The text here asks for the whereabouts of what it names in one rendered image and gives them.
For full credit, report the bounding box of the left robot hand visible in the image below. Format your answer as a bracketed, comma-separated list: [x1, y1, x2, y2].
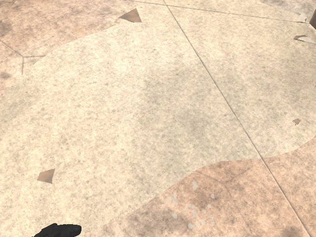
[32, 223, 82, 237]

